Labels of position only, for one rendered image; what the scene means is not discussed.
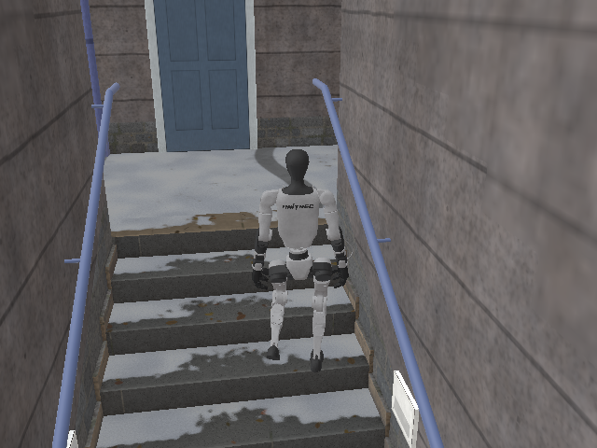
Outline stairs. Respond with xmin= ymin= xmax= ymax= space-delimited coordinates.
xmin=96 ymin=224 xmax=385 ymax=448

